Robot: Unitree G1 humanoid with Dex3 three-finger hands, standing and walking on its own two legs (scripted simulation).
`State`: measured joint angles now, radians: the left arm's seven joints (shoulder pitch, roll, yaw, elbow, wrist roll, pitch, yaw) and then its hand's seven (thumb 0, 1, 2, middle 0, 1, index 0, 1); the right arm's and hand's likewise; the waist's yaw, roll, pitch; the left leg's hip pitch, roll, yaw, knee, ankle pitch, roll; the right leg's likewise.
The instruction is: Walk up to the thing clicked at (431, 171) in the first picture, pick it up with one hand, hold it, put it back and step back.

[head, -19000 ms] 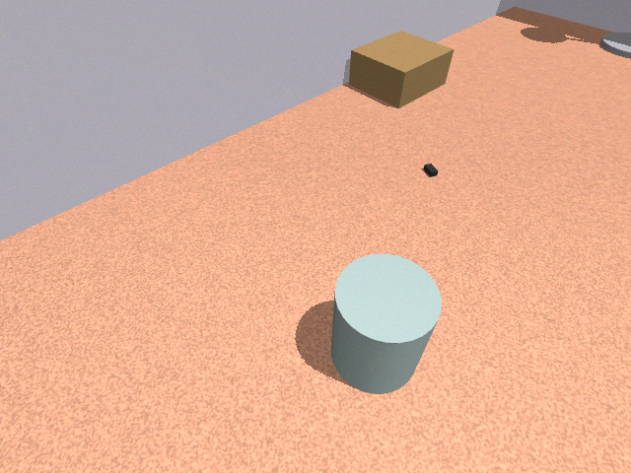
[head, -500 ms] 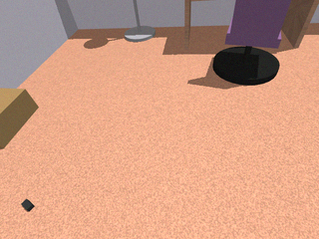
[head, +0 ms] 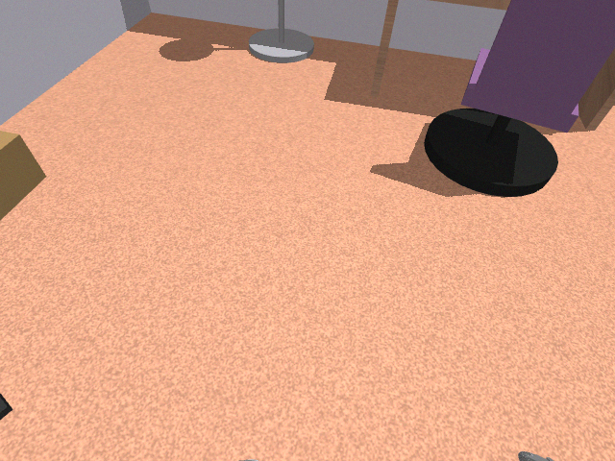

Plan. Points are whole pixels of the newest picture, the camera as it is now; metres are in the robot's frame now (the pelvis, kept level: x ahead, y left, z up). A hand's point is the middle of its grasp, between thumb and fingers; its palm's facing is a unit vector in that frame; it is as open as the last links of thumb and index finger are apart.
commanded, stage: walk up
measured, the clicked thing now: out of the picture +0.35 +0.91 -0.75
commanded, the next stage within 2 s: stand in 1.72 s
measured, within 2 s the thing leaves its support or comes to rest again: neither
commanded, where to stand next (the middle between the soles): +0.24 -0.02 m, yaw -3 degrees
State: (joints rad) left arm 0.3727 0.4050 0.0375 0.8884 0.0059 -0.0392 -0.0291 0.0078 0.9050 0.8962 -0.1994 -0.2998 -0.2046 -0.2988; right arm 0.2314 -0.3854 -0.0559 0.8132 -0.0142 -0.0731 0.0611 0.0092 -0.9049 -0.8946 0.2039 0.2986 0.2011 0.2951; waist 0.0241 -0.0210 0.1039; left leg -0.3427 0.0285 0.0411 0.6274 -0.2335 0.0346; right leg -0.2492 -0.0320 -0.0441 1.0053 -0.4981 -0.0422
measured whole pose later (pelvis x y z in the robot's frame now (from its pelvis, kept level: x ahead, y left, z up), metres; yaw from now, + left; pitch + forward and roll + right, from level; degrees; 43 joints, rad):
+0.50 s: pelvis +0.13 -0.04 +0.00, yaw -3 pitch -3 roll +2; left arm 0.28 0.37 0.02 0.86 0.01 -0.08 -0.01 0.00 0.90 0.90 -0.20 -0.30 -0.21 -0.30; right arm 0.28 -0.41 -0.04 0.85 0.00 0.01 0.02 0.01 -0.91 -0.89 0.20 0.30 0.20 0.29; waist 0.02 0.06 0.13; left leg -0.34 -0.01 0.01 1.02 -0.54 0.03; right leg -0.35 -0.05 -0.02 0.59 -0.20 -0.02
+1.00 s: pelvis +0.15 -0.02 +0.00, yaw -2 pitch -4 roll -1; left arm 0.19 0.38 0.01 1.04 0.00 -0.01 -0.01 0.00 0.91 0.90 -0.20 -0.30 -0.21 -0.30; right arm 0.14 -0.36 -0.01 1.00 -0.01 0.01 0.02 0.01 -0.90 -0.89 0.21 0.30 0.20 0.30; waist 0.01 -0.01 0.08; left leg -0.32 0.05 -0.01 0.64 -0.27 -0.02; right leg -0.28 -0.02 -0.01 0.59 -0.26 0.02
